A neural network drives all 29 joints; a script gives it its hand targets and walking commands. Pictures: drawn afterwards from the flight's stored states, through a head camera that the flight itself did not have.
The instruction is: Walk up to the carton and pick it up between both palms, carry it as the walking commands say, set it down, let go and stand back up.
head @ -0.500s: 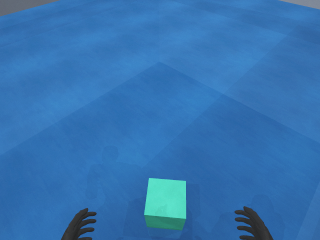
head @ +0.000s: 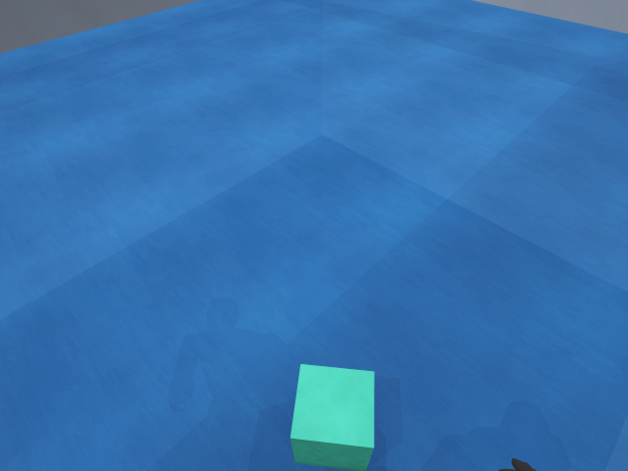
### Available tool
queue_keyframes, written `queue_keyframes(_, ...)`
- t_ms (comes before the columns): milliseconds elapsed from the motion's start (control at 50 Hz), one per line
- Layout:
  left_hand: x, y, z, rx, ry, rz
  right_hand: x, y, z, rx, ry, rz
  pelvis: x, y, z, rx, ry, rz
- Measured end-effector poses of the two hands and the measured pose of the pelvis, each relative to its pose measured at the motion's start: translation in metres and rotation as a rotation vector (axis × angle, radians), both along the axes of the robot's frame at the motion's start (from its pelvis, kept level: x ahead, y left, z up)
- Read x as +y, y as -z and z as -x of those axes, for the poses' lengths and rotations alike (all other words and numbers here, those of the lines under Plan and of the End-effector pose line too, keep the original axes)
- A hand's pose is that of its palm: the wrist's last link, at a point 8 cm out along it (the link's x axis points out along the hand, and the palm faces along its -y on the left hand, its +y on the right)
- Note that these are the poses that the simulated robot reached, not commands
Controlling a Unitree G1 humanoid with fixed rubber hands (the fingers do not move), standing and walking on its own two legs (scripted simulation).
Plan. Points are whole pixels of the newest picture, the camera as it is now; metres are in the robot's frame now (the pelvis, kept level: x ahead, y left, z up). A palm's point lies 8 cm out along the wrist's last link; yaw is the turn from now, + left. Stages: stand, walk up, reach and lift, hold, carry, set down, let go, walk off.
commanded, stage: stand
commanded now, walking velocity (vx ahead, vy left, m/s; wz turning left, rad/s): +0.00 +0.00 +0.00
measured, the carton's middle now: (333, 418) +0.42 -0.02 -0.65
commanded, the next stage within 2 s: none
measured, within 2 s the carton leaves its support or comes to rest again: neither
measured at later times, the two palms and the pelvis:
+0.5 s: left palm out of the picture +0.04 +0.28 -0.11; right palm out of the picture +0.04 -0.29 -0.12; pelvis -0.02 +0.00 +0.00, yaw +0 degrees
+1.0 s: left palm out of the picture +0.03 +0.28 -0.11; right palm out of the picture +0.03 -0.29 -0.12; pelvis -0.03 -0.01 +0.01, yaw +0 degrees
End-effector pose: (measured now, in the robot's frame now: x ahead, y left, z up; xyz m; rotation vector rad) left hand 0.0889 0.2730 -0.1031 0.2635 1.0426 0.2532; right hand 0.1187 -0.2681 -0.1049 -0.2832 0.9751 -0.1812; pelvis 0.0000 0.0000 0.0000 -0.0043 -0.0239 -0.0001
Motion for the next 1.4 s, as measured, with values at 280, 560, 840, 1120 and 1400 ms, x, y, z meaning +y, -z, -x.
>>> queue_keyframes(280, 0.001, 0.006, 0.032, 0.072, -0.006, 0.005, -0.006, 0.010, 0.051, 0.108, 0.037, -0.004, -0.001, -0.003, 0.013, -0.017, 0.000, -0.004)
queue_keyframes(560, 0.005, 0.006, 0.051, 0.117, -0.010, -0.009, -0.022, 0.011, 0.078, 0.179, 0.063, 0.023, -0.004, -0.005, 0.020, -0.020, -0.003, -0.006)
queue_keyframes(840, 0.004, 0.005, 0.049, 0.108, -0.006, -0.010, -0.015, 0.014, 0.080, 0.183, 0.052, -0.002, -0.006, -0.006, 0.026, -0.027, -0.006, -0.006)
queue_keyframes(1120, 0.011, 0.006, 0.064, 0.150, -0.017, -0.018, -0.025, 0.012, 0.088, 0.217, 0.060, 0.020, -0.005, -0.006, 0.027, -0.020, -0.003, -0.010)
queue_keyframes(1400, 0.011, 0.007, 0.069, 0.148, -0.031, -0.005, -0.025, 0.006, 0.072, 0.173, 0.045, 0.033, -0.004, -0.007, 0.025, -0.025, -0.008, -0.007)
